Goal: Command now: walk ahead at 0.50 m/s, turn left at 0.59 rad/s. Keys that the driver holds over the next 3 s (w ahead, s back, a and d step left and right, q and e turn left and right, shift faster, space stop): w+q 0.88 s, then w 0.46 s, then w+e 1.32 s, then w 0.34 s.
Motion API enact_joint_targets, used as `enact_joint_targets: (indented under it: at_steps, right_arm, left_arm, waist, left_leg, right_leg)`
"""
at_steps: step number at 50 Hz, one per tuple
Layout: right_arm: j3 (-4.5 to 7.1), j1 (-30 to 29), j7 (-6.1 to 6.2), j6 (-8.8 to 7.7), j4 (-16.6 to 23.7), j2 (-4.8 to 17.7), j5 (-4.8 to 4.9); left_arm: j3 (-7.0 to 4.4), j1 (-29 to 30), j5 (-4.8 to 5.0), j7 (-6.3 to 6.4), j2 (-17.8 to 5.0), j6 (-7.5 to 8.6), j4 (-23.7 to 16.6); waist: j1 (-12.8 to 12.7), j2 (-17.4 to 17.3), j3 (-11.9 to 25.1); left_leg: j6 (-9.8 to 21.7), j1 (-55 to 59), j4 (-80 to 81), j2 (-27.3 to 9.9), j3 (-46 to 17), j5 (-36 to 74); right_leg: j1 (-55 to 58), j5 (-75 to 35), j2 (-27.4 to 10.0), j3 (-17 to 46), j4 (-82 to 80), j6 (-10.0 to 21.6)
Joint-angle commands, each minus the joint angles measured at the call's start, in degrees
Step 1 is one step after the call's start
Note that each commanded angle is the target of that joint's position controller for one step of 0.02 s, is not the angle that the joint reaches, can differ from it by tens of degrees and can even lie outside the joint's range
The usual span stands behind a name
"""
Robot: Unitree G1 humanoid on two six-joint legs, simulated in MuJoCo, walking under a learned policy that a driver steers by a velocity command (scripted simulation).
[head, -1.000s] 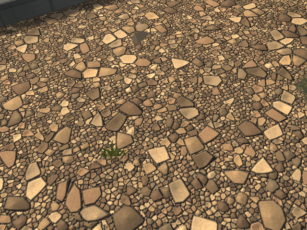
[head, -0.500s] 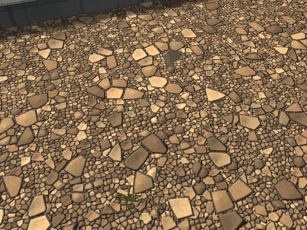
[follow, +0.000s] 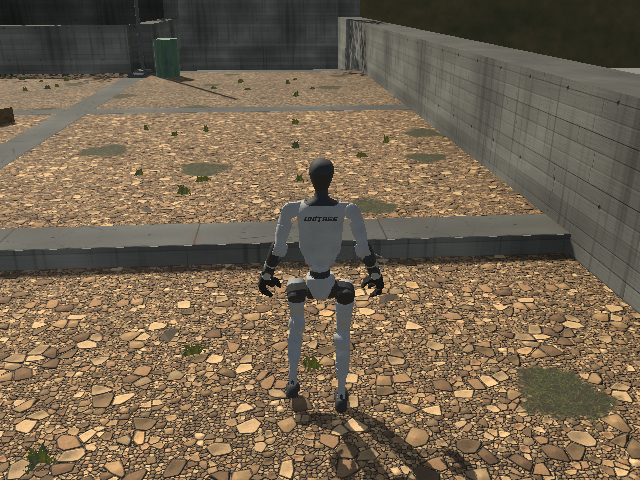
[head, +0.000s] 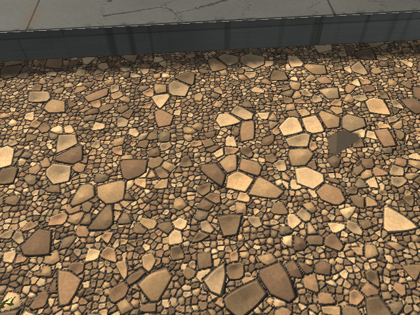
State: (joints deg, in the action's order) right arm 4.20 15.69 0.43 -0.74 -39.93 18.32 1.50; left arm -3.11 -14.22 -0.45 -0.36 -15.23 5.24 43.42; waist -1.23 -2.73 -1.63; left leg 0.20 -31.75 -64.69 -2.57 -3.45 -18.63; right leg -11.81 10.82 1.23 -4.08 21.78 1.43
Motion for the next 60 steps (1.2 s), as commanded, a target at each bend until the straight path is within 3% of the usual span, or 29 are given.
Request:
enact_joint_targets:
  at_steps: [1, 6, 11, 13, 14, 15, 16, 17, 18, 19, 20, 21, 22, 24, 28, 31, 36, 38, 39, 40, 41, 42, 43, 44, 45, 47, 51, 55, 60]
  right_arm:
    - [0.32, -2.07, -0.34, -0.27, 5.55, 1.41, -0.37]
    - [-0.31, -9.12, -2.05, -1.11, 7.08, 0.53, -0.25]
    - [-0.03, -15.13, -3.49, -0.94, 10.09, 1.51, -0.13]
    - [1.12, -12.28, -3.57, -0.58, 10.15, 3.65, -0.58]
    - [2.32, -6.04, -3.42, -0.38, 8.70, 5.60, -0.62]
    - [4.30, 4.14, -2.66, -0.01, 5.71, 8.95, -0.34]
    - [5.81, 10.38, -1.38, 0.48, 4.34, 14.58, 0.16]
    - [5.42, 7.69, -1.64, -0.47, 6.59, 17.12, 0.41]
    - [3.81, 7.49, -2.13, -1.44, 6.69, 11.67, -0.04]
    - [3.06, 5.91, -2.16, -2.15, 6.11, 9.55, -0.43]
    - [2.61, 2.23, -2.12, -2.47, 6.19, 8.33, -0.47]
    - [2.02, -0.92, -1.94, -2.60, 6.71, 6.61, -0.77]
    - [1.71, -2.71, -1.70, -2.60, 7.43, 6.14, -1.34]
    - [1.78, -3.18, -1.17, -2.91, 7.01, 6.35, -1.25]
    - [2.18, -0.03, 0.18, -2.80, 4.76, 7.80, -0.81]
    - [2.38, 2.74, 0.62, -2.40, 3.14, 8.37, -0.40]
    - [2.39, 5.34, 0.96, -1.69, 1.16, 7.70, 0.06]
    - [2.27, 4.40, 0.92, -1.20, 1.23, 6.95, -0.09]
    - [1.44, 4.38, 0.73, -1.23, 1.55, 4.69, -0.37]
    - [0.14, 5.68, 0.58, -1.31, 2.51, 1.24, -1.45]
    - [-0.44, 13.07, 0.60, -1.77, 4.02, -0.35, 0.78]
    - [0.61, 11.74, 0.84, -1.73, 2.26, 5.80, 1.14]
    - [1.43, 5.35, 0.78, -1.45, 2.94, 8.43, 0.65]
    - [1.47, 2.52, 0.88, -1.20, 3.36, 7.89, 0.05]
    - [1.47, 0.47, 0.72, -1.32, 3.88, 6.70, -0.55]
    - [1.06, 1.34, 0.24, -1.18, 3.67, 3.80, 0.01]
    - [-0.02, -2.55, -0.09, -1.17, 4.75, 0.91, -0.74]
    - [-1.11, -9.28, -1.48, -2.48, 5.80, -0.27, -0.94]
    - [-1.10, -16.47, -2.57, -3.04, 8.01, 0.96, -0.29]
  left_arm:
    - [-2.30, 0.94, 0.29, 0.11, -8.20, 1.19, -2.14]
    - [-2.90, 0.31, 0.58, 0.45, -10.38, 0.48, -0.47]
    - [-3.78, -2.78, 1.99, 0.57, -13.03, -0.96, 1.63]
    - [-4.34, -2.59, 2.53, 0.89, -14.85, -1.73, 1.66]
    - [-4.42, -2.01, 2.77, 1.10, -15.23, -2.21, 1.51]
    - [-3.78, -2.32, 2.45, 1.39, -13.75, -2.35, 1.23]
    - [-1.94, -4.63, -0.07, 1.27, -8.53, -1.99, -0.66]
    - [-0.23, -5.32, -0.27, 0.73, -5.19, -0.19, -3.75]
    - [-1.52, 0.92, 1.86, 0.00, -10.74, 1.39, -4.49]
    - [-1.40, 3.64, 2.92, -0.31, -10.89, 2.34, -5.54]
    - [-1.26, 3.62, 1.82, 0.11, -10.06, 2.68, -4.89]
    - [-1.68, 3.08, 0.47, 0.41, -10.56, 2.42, -4.35]
    - [-1.82, 2.16, 0.12, 0.25, -10.55, 1.79, -4.15]
    - [-1.64, 1.67, -0.38, 0.18, -9.20, 0.73, -3.91]
    - [-0.61, 9.49, -0.54, 0.18, -6.29, 0.13, -6.10]
    - [-0.08, 15.62, 0.11, -0.51, -5.34, 0.62, -7.63]
    - [-1.16, 16.85, 0.87, -1.44, -8.21, 1.54, -8.67]
    - [-1.99, 11.39, 0.83, -1.18, -9.17, 1.95, -7.38]
    - [-2.85, 5.62, 0.24, -0.78, -10.80, 2.23, -6.32]
    - [-3.60, -2.89, -0.42, -0.28, -13.91, 2.25, -5.70]
    - [-4.51, -6.74, -0.79, -0.73, -17.27, 1.46, -3.60]
    - [-3.25, -4.80, 0.55, -1.02, -11.51, 1.24, -4.83]
    - [-2.48, -2.53, 0.68, -0.68, -8.59, 0.87, -5.19]
    - [-2.07, 0.13, 0.08, -0.55, -7.87, 0.54, -5.38]
    - [-1.74, 1.11, -0.20, -0.51, -6.85, 0.42, -4.56]
    - [-1.37, 1.17, -0.44, -0.51, -5.77, 0.93, -3.40]
    - [-2.08, -0.52, 0.57, -0.72, -8.00, 1.55, -0.83]
    - [-2.32, -1.63, 1.32, -0.47, -9.82, 0.67, 0.78]
    - [-2.67, -6.73, 2.29, -0.28, -11.88, -0.77, 4.00]
  waist:
    - [-0.01, 7.83, -0.31]
    - [-2.10, 6.38, -1.21]
    - [-2.75, 6.29, -2.98]
    - [0.03, 7.87, 0.03]
    - [3.94, 7.58, 3.56]
    - [8.88, 5.75, 8.72]
    - [8.91, -5.63, 13.62]
    - [4.87, -13.33, 22.21]
    - [8.40, -5.23, 19.32]
    - [7.36, -3.79, 12.13]
    - [4.49, 1.18, 7.89]
    - [2.40, 0.76, 5.91]
    - [0.82, -0.75, 5.03]
    - [-0.06, -0.49, 4.35]
    - [2.24, -0.23, 1.33]
    - [4.73, -1.03, 0.27]
    - [4.31, -2.96, 0.41]
    - [1.33, -4.38, 1.88]
    - [-1.49, -3.27, 6.18]
    - [-4.25, 4.09, 14.86]
    - [-0.66, 24.09, 20.51]
    - [-1.80, 16.14, 15.44]
    - [-3.22, 10.72, 8.56]
    - [-2.27, 6.68, 4.95]
    - [-1.63, 6.14, 2.06]
    - [-0.04, 8.78, 1.30]
    - [0.11, 7.16, -0.02]
    - [-1.70, 6.61, -0.79]
    - [-3.05, 7.49, -2.36]
  left_leg:
    - [-0.70, -9.05, 4.69, -4.05, -2.22, 4.65]
    - [-0.08, -5.81, 20.02, -3.34, 1.17, 18.68]
    - [2.78, -3.78, 28.09, -1.50, 4.65, 14.88]
    - [5.15, 2.91, 29.08, 2.08, 7.88, 8.83]
    - [6.85, 11.54, 31.13, 4.60, 9.40, 8.72]
    - [9.09, 26.95, 33.46, 6.47, 8.51, 11.24]
    - [14.55, 45.62, 34.60, -5.50, -11.48, 9.02]
    - [24.37, 55.42, 44.89, -16.34, -43.05, -4.29]
    - [21.33, 53.34, 48.31, -15.63, -39.94, -5.86]
    - [19.22, 46.22, 48.46, -13.65, -31.95, -2.15]
    - [17.32, 37.69, 48.56, -11.08, -26.05, 3.93]
    - [16.36, 31.54, 49.24, -9.15, -21.79, 10.07]
    - [16.31, 27.26, 50.51, -7.97, -20.13, 13.61]
    - [17.11, 22.52, 51.89, -6.95, -17.37, 19.62]
    - [15.00, 18.05, 52.17, -3.45, -12.20, 19.44]
    - [12.87, 16.19, 51.42, -2.23, -12.05, 14.18]
    - [11.34, 22.93, 44.22, -5.29, -19.63, 11.52]
    - [9.89, 23.36, 39.49, -4.38, -20.91, 14.50]
    - [8.06, 21.36, 31.75, -1.29, -18.71, 16.37]
    - [5.75, 13.98, 15.23, 2.80, -13.53, 6.07]
    - [2.24, -5.88, -2.00, 9.18, -7.48, -16.42]
    - [1.26, -11.97, -8.95, 4.36, -8.97, -13.70]
    - [0.82, -13.26, -10.03, 2.57, -7.25, -8.25]
    - [0.44, -11.19, -8.90, 0.69, -5.54, -4.27]
    - [0.38, -10.02, -6.16, -0.64, -5.51, -1.71]
    - [0.58, -5.72, -2.44, -2.04, -4.65, 0.31]
    - [-0.03, -8.02, 7.97, -2.56, -3.37, 4.18]
    - [-0.12, -4.53, 22.50, -2.78, 0.73, 15.71]
    - [1.40, -0.98, 31.66, -0.90, 2.84, 15.75]
  right_leg:
    - [5.82, -8.97, -16.78, 11.87, -13.21, 9.97]
    - [7.47, -14.51, -15.05, 1.29, -13.70, 7.99]
    - [14.21, -20.80, -17.43, -3.13, -10.68, 5.93]
    - [16.31, -39.52, -17.37, -5.51, -2.53, 4.73]
    - [14.99, -46.39, -16.32, -7.26, 6.69, 3.71]
    - [7.65, -43.74, -14.15, -8.61, 19.84, 1.76]
    - [-12.24, -10.67, -9.48, -8.92, 40.12, -1.32]
    - [-28.81, 23.75, 0.98, 2.31, 55.44, -3.20]
    - [-34.98, 20.24, -2.36, 9.36, 57.58, -2.22]
    - [-36.05, 15.27, -4.45, 8.45, 54.44, -1.02]
    - [-32.78, 11.09, -6.74, 8.52, 49.17, -1.09]
    - [-28.90, 8.56, -8.17, 8.78, 44.67, -1.58]
    - [-25.69, 6.81, -8.69, 8.96, 43.13, -2.07]
    - [-23.43, 4.86, -8.15, 7.88, 39.45, -3.78]
    - [-22.93, -8.06, -5.73, 7.17, 24.09, -6.02]
    - [-18.05, -16.00, -2.87, 6.92, 13.35, -5.95]
    - [-15.06, -11.03, -1.92, 9.56, 7.07, -3.47]
    - [-7.83, -7.20, -1.37, 7.98, 4.79, -1.34]
    - [2.15, -7.04, -3.49, 8.94, 4.12, 0.78]
    - [17.42, -4.50, -13.52, 18.79, 5.16, 4.06]
    - [32.39, 11.54, -24.94, 46.67, -2.16, 12.68]
    - [29.31, 23.24, -24.82, 48.82, -4.88, 11.41]
    - [22.60, 20.69, -22.53, 39.25, -5.52, 9.12]
    - [16.06, 12.70, -20.19, 32.02, -6.27, 8.02]
    - [11.22, 6.14, -17.94, 27.19, -7.40, 8.17]
    - [6.65, -0.01, -15.13, 20.46, -10.04, 8.20]
    - [6.71, -9.04, -15.83, 14.55, -13.21, 11.02]
    - [6.67, -13.80, -13.63, 7.47, -14.08, 9.71]
    - [11.17, -15.64, -16.36, 6.34, -12.57, 8.40]
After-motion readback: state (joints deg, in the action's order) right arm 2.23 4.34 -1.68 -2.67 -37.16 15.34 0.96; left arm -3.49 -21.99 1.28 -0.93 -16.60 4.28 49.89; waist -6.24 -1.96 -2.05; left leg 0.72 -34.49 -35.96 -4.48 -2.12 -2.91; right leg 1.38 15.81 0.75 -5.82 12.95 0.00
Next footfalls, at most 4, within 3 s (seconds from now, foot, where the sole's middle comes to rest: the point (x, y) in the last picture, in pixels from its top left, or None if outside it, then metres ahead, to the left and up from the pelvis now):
0.30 left None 0.31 0.17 -0.78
0.78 right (207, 266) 0.65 0.07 -0.78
1.28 left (100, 246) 0.72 0.45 -0.78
1.84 right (124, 162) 1.09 0.43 -0.78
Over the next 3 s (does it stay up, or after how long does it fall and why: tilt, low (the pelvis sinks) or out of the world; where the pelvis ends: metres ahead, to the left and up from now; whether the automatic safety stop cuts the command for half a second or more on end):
stays up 1.51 0.53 0.00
